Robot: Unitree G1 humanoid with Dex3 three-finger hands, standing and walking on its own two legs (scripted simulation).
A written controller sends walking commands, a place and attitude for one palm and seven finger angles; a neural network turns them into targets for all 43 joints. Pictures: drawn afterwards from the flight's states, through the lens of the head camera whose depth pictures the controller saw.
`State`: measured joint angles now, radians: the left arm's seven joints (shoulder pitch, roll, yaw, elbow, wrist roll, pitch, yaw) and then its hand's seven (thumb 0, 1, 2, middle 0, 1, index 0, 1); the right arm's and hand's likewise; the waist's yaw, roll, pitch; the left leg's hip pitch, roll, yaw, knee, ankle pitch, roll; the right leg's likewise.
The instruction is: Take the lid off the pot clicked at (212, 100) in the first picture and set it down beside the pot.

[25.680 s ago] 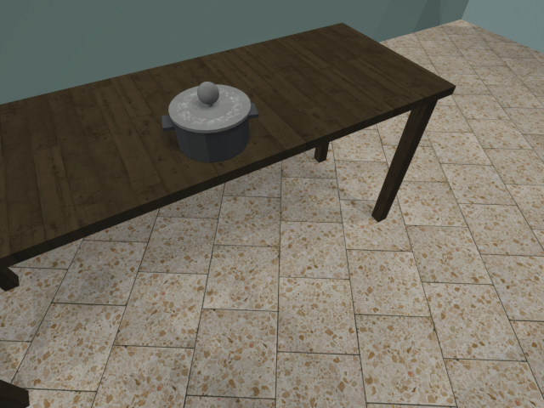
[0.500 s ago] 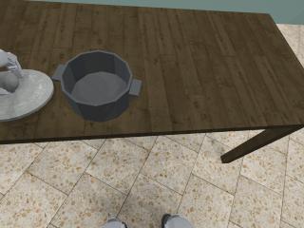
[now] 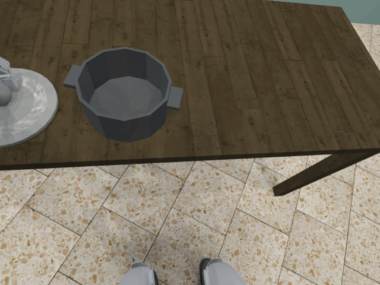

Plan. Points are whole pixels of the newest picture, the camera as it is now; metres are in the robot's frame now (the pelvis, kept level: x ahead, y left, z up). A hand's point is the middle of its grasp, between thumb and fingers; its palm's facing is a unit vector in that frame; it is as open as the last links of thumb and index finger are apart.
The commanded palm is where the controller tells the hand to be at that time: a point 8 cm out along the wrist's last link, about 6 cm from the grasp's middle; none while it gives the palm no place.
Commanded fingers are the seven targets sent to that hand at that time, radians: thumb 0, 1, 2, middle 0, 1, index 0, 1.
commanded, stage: open the fingers wide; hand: left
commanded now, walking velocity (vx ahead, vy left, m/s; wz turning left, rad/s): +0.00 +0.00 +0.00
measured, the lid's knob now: out of the picture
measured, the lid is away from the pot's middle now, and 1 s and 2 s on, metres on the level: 0.25 0.25 0.25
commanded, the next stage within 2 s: raise the empty hand in 1.14 s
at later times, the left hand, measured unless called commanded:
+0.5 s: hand out of the picture +0.45 +0.35 +0.04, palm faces -0.48 -0.10 -0.87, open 8.4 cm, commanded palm +0.50 +0.33 +0.10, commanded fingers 0.00 0.29 0.69 -0.55 -1.02 -0.46 -0.99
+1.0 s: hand out of the picture +0.46 +0.34 +0.05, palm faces -0.46 -0.12 -0.88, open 10.7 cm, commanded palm +0.50 +0.33 +0.10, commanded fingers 0.00 0.01 0.60 -0.33 -0.89 -0.33 -0.89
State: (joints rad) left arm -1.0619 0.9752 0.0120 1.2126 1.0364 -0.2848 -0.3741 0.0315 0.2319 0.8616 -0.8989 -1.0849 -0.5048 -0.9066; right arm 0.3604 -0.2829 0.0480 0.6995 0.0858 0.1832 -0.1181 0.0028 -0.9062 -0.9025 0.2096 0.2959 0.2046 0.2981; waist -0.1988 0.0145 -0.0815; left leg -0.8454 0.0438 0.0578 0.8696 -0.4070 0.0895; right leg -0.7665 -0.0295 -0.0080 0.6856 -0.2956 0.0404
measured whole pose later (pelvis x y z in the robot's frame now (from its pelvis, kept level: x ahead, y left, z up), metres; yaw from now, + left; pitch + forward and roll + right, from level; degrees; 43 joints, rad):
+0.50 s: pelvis -0.01 +0.02 +0.00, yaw +1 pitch +19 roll -6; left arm -1.00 0.84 -0.03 1.16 1.04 -0.21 -0.31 0.02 0.35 0.78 -0.79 -1.09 -0.40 -0.91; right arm 0.35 -0.28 0.02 0.68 0.08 0.18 -0.08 0.00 -0.91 -0.90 0.21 0.30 0.20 0.30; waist -0.16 0.03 -0.09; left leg -0.81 0.01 0.06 0.86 -0.39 0.12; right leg -0.72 -0.04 0.01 0.67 -0.28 -0.01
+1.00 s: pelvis -0.02 +0.02 +0.00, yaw +1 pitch +19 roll -6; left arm -1.03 0.82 -0.01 1.21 1.05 -0.18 -0.27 0.00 0.07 0.57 -0.37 -0.93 -0.35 -0.93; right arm 0.39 -0.27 0.02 0.68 0.08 0.18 -0.07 0.00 -0.91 -0.90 0.21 0.30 0.20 0.30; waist -0.18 0.03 -0.10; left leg -0.81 0.01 0.06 0.86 -0.38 0.12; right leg -0.73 -0.04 0.03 0.67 -0.29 0.00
